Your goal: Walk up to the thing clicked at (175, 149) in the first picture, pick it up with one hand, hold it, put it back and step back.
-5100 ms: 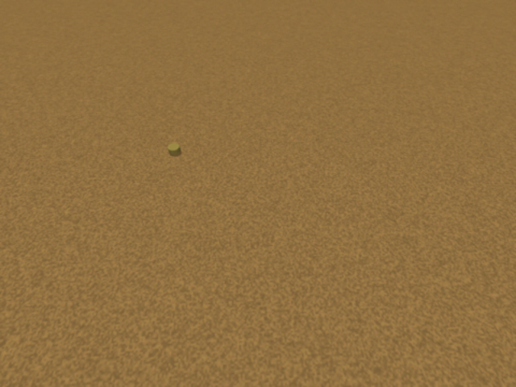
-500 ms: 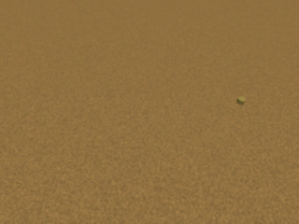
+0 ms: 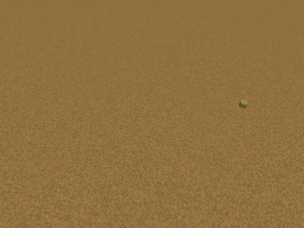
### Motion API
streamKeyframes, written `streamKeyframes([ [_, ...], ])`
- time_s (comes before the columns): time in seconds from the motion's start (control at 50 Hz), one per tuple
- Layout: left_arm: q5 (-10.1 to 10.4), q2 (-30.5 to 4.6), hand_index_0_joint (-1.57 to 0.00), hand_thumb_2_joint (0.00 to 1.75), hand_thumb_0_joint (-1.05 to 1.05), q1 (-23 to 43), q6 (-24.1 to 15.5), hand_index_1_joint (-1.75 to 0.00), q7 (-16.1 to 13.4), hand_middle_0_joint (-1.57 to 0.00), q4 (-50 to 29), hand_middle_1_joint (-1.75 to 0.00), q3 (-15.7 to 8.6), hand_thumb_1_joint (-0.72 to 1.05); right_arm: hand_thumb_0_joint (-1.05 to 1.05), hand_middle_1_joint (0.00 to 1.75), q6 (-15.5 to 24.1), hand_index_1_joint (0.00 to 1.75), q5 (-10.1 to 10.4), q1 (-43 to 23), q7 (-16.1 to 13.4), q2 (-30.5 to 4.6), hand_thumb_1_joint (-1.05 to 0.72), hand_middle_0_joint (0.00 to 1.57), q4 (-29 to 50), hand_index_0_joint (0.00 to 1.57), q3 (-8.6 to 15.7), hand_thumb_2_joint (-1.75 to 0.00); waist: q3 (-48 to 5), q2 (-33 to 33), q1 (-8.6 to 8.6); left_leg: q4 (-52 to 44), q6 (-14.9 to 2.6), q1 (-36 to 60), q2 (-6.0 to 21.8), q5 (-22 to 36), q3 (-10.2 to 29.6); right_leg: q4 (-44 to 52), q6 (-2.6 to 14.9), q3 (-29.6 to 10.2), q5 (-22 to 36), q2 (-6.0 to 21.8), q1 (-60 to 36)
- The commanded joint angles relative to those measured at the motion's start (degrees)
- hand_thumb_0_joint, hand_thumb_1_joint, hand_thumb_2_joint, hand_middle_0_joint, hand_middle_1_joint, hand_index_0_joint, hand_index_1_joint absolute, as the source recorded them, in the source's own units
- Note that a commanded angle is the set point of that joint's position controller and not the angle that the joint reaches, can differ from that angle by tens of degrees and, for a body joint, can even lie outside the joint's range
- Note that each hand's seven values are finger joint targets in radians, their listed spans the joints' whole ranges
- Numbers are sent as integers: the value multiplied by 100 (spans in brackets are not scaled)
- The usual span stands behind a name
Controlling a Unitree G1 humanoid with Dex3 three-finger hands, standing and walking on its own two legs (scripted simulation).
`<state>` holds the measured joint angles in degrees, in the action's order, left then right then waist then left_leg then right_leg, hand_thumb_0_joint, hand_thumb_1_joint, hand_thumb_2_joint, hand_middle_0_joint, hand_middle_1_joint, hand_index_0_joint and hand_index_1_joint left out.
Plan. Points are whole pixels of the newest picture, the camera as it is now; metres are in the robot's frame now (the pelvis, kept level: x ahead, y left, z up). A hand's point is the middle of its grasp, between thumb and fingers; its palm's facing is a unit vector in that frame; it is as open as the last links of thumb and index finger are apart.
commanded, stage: stand
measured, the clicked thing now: (243, 103) +1.35 -0.88 -0.77
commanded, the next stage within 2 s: walk up in 0.92 s
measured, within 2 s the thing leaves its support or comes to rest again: neither
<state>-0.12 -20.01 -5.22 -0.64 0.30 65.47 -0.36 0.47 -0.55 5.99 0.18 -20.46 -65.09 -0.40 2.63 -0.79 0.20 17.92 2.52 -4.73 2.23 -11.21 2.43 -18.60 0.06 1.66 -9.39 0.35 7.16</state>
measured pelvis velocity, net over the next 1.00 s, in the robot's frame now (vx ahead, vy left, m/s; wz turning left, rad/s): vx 0.00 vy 0.01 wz -0.06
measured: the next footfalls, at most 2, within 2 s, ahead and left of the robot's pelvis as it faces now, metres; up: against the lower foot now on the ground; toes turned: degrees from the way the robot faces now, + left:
right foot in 1.54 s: -0.02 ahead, -0.09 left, +0.00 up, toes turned -22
left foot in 1.90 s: +0.10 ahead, +0.12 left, +0.00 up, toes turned -35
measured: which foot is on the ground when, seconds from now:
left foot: down 0.00-1.00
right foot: down 0.00-1.00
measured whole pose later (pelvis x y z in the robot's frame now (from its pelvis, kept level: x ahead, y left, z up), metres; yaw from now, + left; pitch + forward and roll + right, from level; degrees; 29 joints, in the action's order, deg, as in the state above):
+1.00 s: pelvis +0.00 +0.01 -0.01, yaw -4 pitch -1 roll +0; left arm -0.2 -19.7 -7.6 -0.4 0.3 61.7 -1.3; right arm -0.5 -0.3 4.3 0.5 -22.0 -61.0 1.5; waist 4.5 -1.9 1.2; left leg 26.2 0.5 -8.6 2.6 -16.0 0.2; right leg -22.8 -0.1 -1.7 -10.8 -0.6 10.6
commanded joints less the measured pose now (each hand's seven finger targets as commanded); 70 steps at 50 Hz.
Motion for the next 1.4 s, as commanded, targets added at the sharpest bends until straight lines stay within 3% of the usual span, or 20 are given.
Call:
streamKeyframes([
  [0.0, -38, -1307, -20, 90, 0, 264, -103, -30, -67, -20, -359, -30, -240, 90, 0, 30, 91, 30, 4, -175, -66, -1179, -90, 20, 313, 20, 238, -90, -362, 71, -31, -255, -315, -235, 507, 625, 253, 298, 122, -560, 492, 725, -198],
  [0.44, -11, -1287, -20, 90, 0, 131, -104, -30, -52, -20, -369, -30, -217, 90, 0, 30, 102, 30, -3, -74, -58, -1200, -90, 20, 312, 20, 230, -90, -357, 93, 3, -266, -304, -225, 487, 594, 293, 287, 128, -570, 373, 695, -139],
  [0.88, -24, -1260, -20, 90, 0, 73, -121, -30, -70, -20, -374, -30, -213, 90, 0, 30, 110, 30, 17, -102, -78, -1213, -90, 20, 376, 20, 217, -90, -496, 79, 9, -160, -311, -10, 522, 1165, 242, 187, 106, -537, 1222, 742, -288],
  [0.9, -8, -1619, -20, 90, 0, -107, -54, -30, -61, -20, -654, -30, -403, 90, 0, 30, 68, 30, 28, -420, -65, -1642, -90, 20, 752, 20, 571, -90, -275, 280, -28, 789, -353, 126, 229, 550, -356, -76, 278, -1270, 2083, 842, 385],
  [0.94, -23, -1796, -20, 90, 0, -336, -47, -30, -114, -20, -756, -30, -494, 90, 0, 30, -7, 30, 47, -367, -47, -1406, -90, 20, 925, 20, 569, -90, -224, 664, 71, 1341, -363, -467, -88, -173, -398, -100, 640, -1763, 2183, 1153, 308],
  [0.98, -115, -1887, -20, 90, 0, -401, -64, -30, -134, -20, -991, -30, -590, 90, 0, 30, -52, 30, 77, -252, -28, -1185, -90, 20, 1050, 20, 560, -90, -309, 1311, 149, 2276, -325, -1414, -396, -1927, -299, 27, 1234, -2615, 2417, 1686, -190],
  [1.0, -171, -1866, -20, 90, 0, -450, -65, -30, -135, -20, -1115, -30, -609, 90, 0, 30, -87, 30, 70, -233, -9, -1144, -90, 20, 1130, 20, 590, -90, -353, 1338, 154, 2677, -365, -1422, -319, -2304, -40, 20, 1423, -2784, 2234, 1757, -21],
  [1.04, -201, -1681, -20, 90, 0, -203, -33, -30, -122, -20, -1354, -30, -577, 90, 0, 30, -76, 30, 115, 58, 28, -1140, -90, 20, 1164, 20, 636, -90, -511, 1518, -53, 2180, -426, -1216, -131, -2097, 167, -278, 1321, -2455, 2278, 1458, 87],
  [1.08, -163, -1450, -20, 90, 0, 38, 8, -30, -129, -20, -1561, -30, -486, 90, 0, 30, -51, 30, 50, 323, 34, -1170, -90, 20, 1227, 20, 733, -90, -726, 1134, -311, 1285, -487, -489, -120, -1052, 69, -837, 858, -1876, 2063, 901, 615],
  [1.1, -90, -1331, -20, 90, 0, 135, 51, -30, -125, -20, -1686, -30, -440, 90, 0, 30, -37, 30, -21, 549, 9, -1301, -90, 20, 1231, 20, 805, -90, -821, 503, -455, 422, -604, 98, 195, -438, 374, -1466, 530, -1464, 1506, 467, 1171],
  [1.12, -23, -1080, -20, 90, 0, 241, 87, -30, -135, -20, -1848, -30, -377, 90, 0, 30, -38, 30, -113, 626, -26, -1593, -90, 20, 1275, 20, 911, -90, -674, -408, -565, 63, -810, 619, 965, 162, 1151, -2222, 222, -1112, 171, -189, 2219],
  [1.14, -51, -1083, -20, 90, 0, 19, 135, -30, -159, -20, -1844, -30, -390, 90, 0, 30, -25, 30, -153, 483, -48, -1783, -90, 20, 1442, 20, 968, -90, -653, -1089, -430, -237, -1081, 585, 1706, 579, 1780, -3059, 123, -922, -1752, -605, 2476],
  [1.16, -73, -1307, -20, 90, 0, -457, 192, -30, -172, -20, -1767, -30, -454, 90, 0, 30, -17, 30, -179, 137, -45, -1768, -90, 20, 1653, 20, 973, -90, -591, -792, -153, -163, -1324, 90, 1944, 530, 1705, -3665, 76, -1048, -2005, -320, 2255],
  [1.18, -88, -1421, -20, 90, 0, -744, 223, -30, -169, -20, -1740, -30, -487, 90, 0, 30, -21, 30, -146, -78, -27, -1886, -90, 20, 1783, 20, 1007, -90, -536, -955, -136, -358, -1552, -559, 2215, -130, 1783, -4044, 52, -937, -2212, -160, 1922],
  [1.2, -96, -1508, -20, 90, 0, -748, 244, -30, -133, -20, -1673, -30, -529, 90, 0, 30, -16, 30, -150, -278, -12, -1908, -90, 20, 1871, 20, 1020, -90, -142, -1078, -89, -563, -1602, -1129, 2144, -607, 1781, -4363, 65, -962, -2047, -130, 1724],
  [1.22, -76, -1569, -20, 90, 0, -848, 248, -30, -62, -20, -1620, -30, -601, 90, 0, 30, 9, 30, -156, -443, -15, -1771, -90, 20, 1969, 20, 987, -90, 13, -1127, 32, -457, -1562, -1018, 1965, -583, 1555, -4398, 31, -937, -1827, -68, 1755],
  [1.24, -49, -1566, -20, 90, 0, -906, 255, -30, -3, -20, -1562, -30, -644, 90, 0, 30, 42, 30, -157, -457, -36, -1625, -90, 20, 2018, 20, 950, -90, 88, -963, 82, -236, -1368, -786, 1583, -271, 1029, -4189, 13, -963, -1588, -28, 1883],
  [1.26, -38, -1531, -20, 90, 0, -870, 242, -30, 39, -20, -1590, -30, -653, 90, 0, 30, 88, 30, -161, -218, -44, -1545, -90, 20, 1995, 20, 893, -90, 172, -876, 7, -144, -1217, -630, 1339, -71, 751, -4046, 28, -976, -1446, -77, 2087],
  [1.3, -72, -1408, -20, 90, 0, -766, 244, -30, 114, -20, -1718, -30, -624, 90, 0, 30, 143, 30, -148, 222, -34, -1621, -90, 20, 1915, 20, 905, -90, 242, -900, -136, -73, -1171, -57, 1258, 371, 522, -3572, -10, -752, -1304, -63, 2325],
  [1.38, -138, -1280, -20, 90, 0, -457, 131, -30, 149, -20, -1984, -30, -562, 90, 0, 30, 154, 30, -135, 757, 8, -1744, -90, 20, 1991, 20, 947, -90, -42, -870, -376, 322, -1320, 444, 1421, 1313, 232, -2526, -47, -286, -1581, 8, 1935],
])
